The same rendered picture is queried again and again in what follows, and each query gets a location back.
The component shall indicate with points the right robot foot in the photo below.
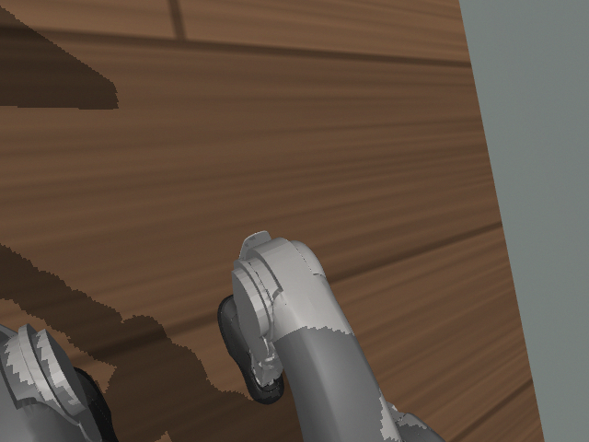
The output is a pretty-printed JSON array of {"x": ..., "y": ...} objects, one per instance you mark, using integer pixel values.
[{"x": 239, "y": 351}]

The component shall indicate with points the left robot foot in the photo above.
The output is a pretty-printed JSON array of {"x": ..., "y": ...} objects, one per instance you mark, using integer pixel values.
[{"x": 97, "y": 405}]

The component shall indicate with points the right robot hand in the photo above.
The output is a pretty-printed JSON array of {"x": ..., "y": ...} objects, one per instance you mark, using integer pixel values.
[{"x": 411, "y": 428}]

